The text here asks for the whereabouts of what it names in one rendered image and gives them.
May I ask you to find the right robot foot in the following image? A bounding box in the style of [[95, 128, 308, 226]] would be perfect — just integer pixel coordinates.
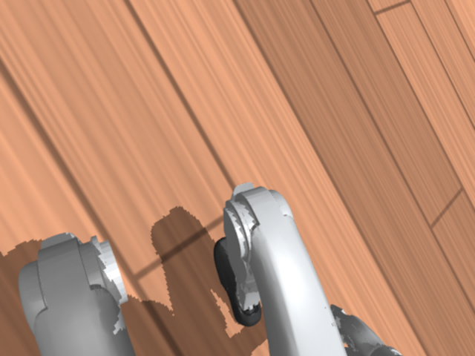
[[214, 237, 261, 326]]

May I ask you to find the right robot hand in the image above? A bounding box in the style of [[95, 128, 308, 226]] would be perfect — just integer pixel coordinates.
[[330, 304, 385, 356]]

